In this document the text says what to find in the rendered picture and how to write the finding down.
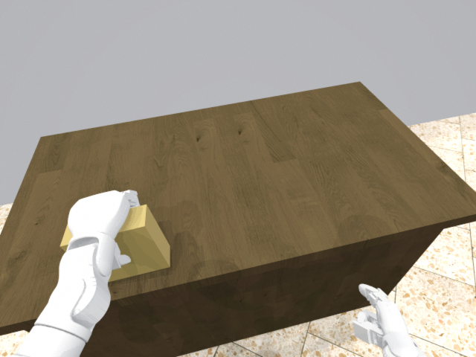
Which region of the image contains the left robot forearm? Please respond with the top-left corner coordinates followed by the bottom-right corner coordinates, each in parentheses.
top-left (9, 231), bottom-right (116, 357)

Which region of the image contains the table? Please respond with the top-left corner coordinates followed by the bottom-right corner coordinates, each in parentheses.
top-left (0, 82), bottom-right (476, 357)

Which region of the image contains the sponge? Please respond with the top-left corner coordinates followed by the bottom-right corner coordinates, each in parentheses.
top-left (60, 205), bottom-right (170, 282)

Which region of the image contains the right robot forearm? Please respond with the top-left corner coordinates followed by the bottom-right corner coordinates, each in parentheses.
top-left (382, 332), bottom-right (427, 357)

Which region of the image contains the right robot hand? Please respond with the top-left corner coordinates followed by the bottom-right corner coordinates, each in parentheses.
top-left (353, 284), bottom-right (409, 348)

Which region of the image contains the left robot hand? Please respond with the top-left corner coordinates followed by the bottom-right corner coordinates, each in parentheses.
top-left (68, 190), bottom-right (140, 270)

